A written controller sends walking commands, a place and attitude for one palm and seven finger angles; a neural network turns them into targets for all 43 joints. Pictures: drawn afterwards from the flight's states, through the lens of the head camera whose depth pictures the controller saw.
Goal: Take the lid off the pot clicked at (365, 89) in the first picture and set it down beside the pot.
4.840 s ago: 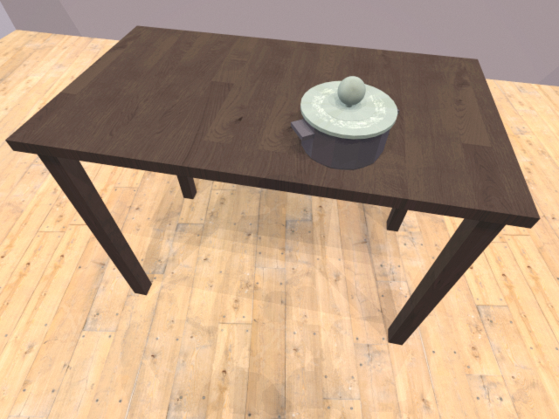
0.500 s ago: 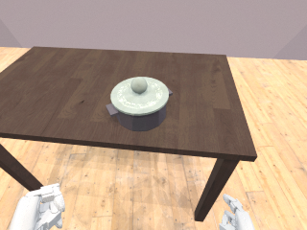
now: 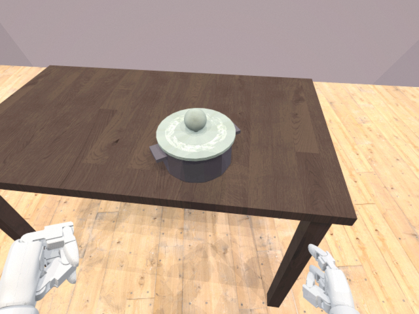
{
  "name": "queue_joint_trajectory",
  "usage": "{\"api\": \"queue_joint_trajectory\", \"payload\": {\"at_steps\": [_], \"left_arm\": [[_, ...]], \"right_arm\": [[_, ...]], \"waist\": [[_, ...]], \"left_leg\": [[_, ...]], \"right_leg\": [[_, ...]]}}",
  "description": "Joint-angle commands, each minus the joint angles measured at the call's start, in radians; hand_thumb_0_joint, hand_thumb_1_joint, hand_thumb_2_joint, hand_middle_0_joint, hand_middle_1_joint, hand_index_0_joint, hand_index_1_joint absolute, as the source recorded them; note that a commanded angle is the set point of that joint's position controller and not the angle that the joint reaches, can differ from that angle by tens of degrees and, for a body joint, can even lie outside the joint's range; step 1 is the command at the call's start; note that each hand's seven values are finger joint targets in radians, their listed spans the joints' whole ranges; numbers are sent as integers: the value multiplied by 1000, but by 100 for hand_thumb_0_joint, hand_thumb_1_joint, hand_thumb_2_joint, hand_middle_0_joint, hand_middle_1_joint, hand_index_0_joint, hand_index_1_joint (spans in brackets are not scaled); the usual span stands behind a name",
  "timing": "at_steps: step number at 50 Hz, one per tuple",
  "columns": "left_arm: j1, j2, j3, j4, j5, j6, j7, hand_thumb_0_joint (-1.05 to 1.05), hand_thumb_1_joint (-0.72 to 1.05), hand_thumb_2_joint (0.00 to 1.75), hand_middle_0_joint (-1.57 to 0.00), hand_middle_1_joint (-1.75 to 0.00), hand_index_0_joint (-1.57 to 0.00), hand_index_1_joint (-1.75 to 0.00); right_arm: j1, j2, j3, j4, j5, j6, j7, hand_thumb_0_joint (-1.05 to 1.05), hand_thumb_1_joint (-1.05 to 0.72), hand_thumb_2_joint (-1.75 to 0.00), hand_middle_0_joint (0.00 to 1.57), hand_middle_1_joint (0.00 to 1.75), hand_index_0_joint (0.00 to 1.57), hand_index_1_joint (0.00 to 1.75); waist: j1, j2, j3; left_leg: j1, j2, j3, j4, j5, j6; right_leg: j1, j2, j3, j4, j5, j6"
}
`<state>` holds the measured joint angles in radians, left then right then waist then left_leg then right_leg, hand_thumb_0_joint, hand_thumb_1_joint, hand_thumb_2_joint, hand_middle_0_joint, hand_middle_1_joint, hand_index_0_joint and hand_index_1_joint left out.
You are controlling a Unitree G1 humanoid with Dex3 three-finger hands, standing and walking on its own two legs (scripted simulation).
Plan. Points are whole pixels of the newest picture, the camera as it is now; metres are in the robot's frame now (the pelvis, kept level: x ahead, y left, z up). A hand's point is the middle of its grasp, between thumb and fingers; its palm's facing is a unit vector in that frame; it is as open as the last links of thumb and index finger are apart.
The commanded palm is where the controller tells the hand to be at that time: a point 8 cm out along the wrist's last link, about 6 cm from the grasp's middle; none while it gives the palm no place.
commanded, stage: raise the hand higher, near the body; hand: left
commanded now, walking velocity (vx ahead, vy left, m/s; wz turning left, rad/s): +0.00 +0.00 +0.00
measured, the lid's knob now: (195, 119) +0.49 +0.11 +0.13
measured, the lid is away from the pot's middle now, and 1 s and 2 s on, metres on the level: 0.00 0.00 0.00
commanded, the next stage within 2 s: reach forward and open the fingers in 0.24 s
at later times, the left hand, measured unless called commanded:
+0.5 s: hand (61, 231) +0.18 +0.25 +0.14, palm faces +0.25 -0.35 -0.90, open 3.0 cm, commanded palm +0.14 +0.26 +0.18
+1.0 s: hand (57, 210) +0.20 +0.26 +0.16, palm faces -0.15 -0.01 -0.99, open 6.0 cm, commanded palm +0.19 +0.25 +0.23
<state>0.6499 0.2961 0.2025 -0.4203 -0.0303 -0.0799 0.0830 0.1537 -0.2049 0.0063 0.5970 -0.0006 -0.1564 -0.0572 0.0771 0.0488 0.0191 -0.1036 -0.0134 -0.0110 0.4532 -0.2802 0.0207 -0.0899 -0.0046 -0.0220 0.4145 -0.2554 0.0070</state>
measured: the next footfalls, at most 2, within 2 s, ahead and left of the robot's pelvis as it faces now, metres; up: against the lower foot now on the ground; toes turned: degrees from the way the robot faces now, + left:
none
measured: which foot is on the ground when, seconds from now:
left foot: down 0.00-1.00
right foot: down 0.00-1.00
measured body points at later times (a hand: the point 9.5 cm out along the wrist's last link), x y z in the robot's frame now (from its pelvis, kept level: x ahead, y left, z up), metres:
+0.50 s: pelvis -0.01 +0.00 +0.00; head -0.01 -0.03 +0.44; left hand +0.16 +0.26 +0.19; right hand +0.20 -0.22 -0.09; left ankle -0.02 +0.10 -0.74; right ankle -0.02 -0.12 -0.74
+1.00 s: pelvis -0.04 -0.01 +0.00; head -0.03 -0.06 +0.45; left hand +0.21 +0.26 +0.22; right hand +0.20 -0.21 -0.09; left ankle -0.02 +0.10 -0.74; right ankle -0.02 -0.12 -0.74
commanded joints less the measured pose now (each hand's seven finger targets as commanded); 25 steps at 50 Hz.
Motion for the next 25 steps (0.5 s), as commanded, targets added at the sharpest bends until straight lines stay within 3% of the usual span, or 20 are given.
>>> {"api": "queue_joint_trajectory", "payload": {"at_steps": [1,3,5,8,10,13,17,18,19,20,21,23,24,25], "left_arm": [[-58,150,112,-275,-3,-67,18,0,90,90,-130,-150,-130,-150],[-42,151,127,-263,-3,-60,20,0,90,90,-130,-150,-130,-150],[-53,138,111,-271,-3,-64,18,0,90,90,-130,-150,-130,-150],[-70,166,155,-261,-7,-59,22,0,90,90,-130,-150,-130,-150],[-109,151,135,-274,-9,-69,19,0,90,90,-130,-150,-130,-150],[-123,182,169,-296,-13,-72,26,0,90,90,-130,-150,-130,-150],[-150,185,176,-301,-14,-86,30,0,90,90,-130,-150,-130,-150],[-154,395,135,-308,396,27,71,0,87,92,-129,-146,-129,-146],[-235,307,100,-444,402,73,90,0,83,94,-128,-143,-128,-143],[-177,363,137,-385,501,115,107,0,80,96,-127,-139,-127,-139],[-100,375,137,-369,568,161,108,0,77,98,-126,-136,-126,-136],[-115,405,119,-362,669,228,79,0,70,103,-124,-129,-124,-129],[-181,441,114,-363,714,245,59,0,67,105,-123,-125,-123,-125],[-187,463,117,-307,740,259,34,0,64,107,-123,-122,-123,-122]], "right_arm": [[-116,-97,-31,-162,-1,-52,-5,0,-90,-90,20,30,20,30],[-117,-97,-28,-156,-1,-50,1,0,-90,-90,20,30,20,30],[-111,-95,-29,-156,-3,-50,3,0,-90,-90,20,30,20,30],[-118,-100,-28,-154,-3,-40,5,0,-90,-90,20,30,20,30],[-118,-97,-25,-157,-2,-36,3,0,-90,-90,20,30,20,30],[-122,-104,-24,-154,-1,-40,2,0,-90,-90,20,30,20,30],[-118,-102,-27,-147,-1,-45,-1,0,-90,-90,20,30,20,30],[-156,-177,-10,-167,-20,29,10,0,-90,-90,20,30,20,30],[-167,-145,-8,-234,-19,66,25,0,-90,-90,20,30,20,30],[-140,-154,-27,-210,-16,93,29,0,-90,-90,20,30,20,30],[-152,-163,-29,-220,-20,126,38,0,-90,-90,20,30,20,30],[-210,-172,-24,-244,-4,177,54,0,-90,-90,20,30,20,30],[-208,-182,-23,-249,-3,198,54,0,-90,-90,20,30,20,30],[-218,-184,-27,-240,2,212,50,0,-90,-90,20,30,20,30]], "waist": [[-4,31,-44],[-1,42,-46],[-4,19,-48],[1,6,-43],[-6,-27,-27],[1,15,-49],[1,15,-51],[1,58,-21],[2,112,-61],[28,128,-105],[44,134,-126],[33,72,-138],[22,33,-149],[21,-6,-145]], "left_leg": [[31,35,-2,-61,279,-2],[30,35,-4,-56,289,-5],[31,40,-7,-59,306,-6],[20,39,-7,-61,297,-7],[15,42,-10,-69,271,-5],[25,39,-8,-68,244,-5],[28,41,-3,-69,245,-4],[-119,15,16,-45,261,-6],[-127,22,22,-49,274,-14],[-116,32,13,-46,283,-24],[-120,33,15,-40,296,-25],[-124,30,8,-28,277,-20],[-131,28,7,-28,259,-12],[-129,23,4,-29,235,-4]], "right_leg": [[-40,-9,-23,-56,192,-24],[-41,-4,-20,-52,196,-27],[-37,-8,-26,-46,205,-26],[-34,-4,-23,-46,204,-27],[-42,-8,-26,-52,178,-26],[-39,-5,-16,-57,157,-26],[-36,-12,-18,-59,161,-27],[-104,13,28,1,180,-31],[-92,-10,-27,24,156,-39],[-78,6,-5,42,136,-51],[-71,10,3,44,138,-57],[-71,22,29,41,144,-61],[-77,15,24,38,130,-55],[-76,11,30,26,117,-50]]}}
